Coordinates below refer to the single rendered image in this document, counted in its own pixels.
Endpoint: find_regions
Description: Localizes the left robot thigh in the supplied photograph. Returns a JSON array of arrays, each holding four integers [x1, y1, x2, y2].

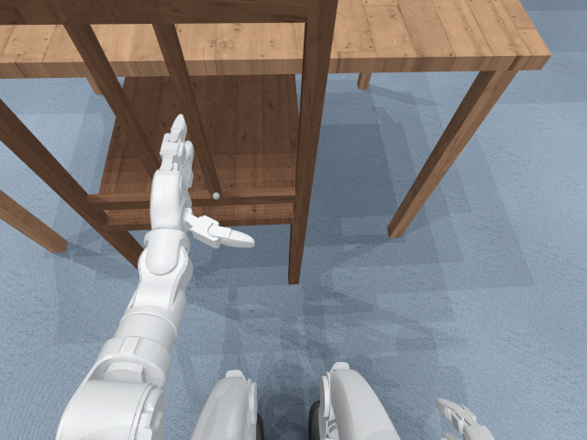
[[189, 377, 257, 440]]

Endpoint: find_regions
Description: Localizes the robot right shin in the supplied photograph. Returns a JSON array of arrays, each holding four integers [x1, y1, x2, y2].
[[318, 362, 349, 440]]

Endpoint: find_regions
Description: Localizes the robot left forearm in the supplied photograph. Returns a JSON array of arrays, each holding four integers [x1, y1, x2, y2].
[[55, 228, 193, 440]]

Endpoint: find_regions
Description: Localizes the robot left hand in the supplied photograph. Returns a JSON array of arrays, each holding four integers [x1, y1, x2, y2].
[[150, 114, 255, 248]]

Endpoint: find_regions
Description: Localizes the robot right hand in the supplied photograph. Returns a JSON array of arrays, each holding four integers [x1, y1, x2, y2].
[[436, 398, 495, 440]]

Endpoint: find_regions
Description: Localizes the chair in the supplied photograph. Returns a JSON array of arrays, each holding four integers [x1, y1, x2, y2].
[[0, 0, 338, 285]]

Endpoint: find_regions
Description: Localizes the left robot upper arm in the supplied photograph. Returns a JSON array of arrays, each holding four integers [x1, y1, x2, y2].
[[59, 379, 165, 440]]

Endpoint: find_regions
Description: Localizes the table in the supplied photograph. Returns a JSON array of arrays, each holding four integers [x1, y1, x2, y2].
[[0, 0, 552, 253]]

